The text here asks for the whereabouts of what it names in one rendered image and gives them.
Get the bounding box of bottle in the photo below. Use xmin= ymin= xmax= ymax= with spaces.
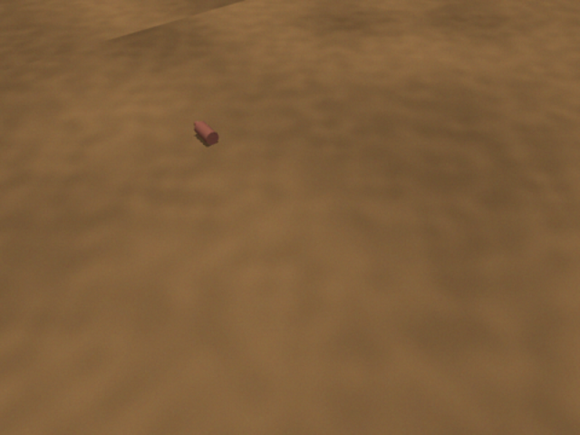
xmin=194 ymin=121 xmax=218 ymax=145

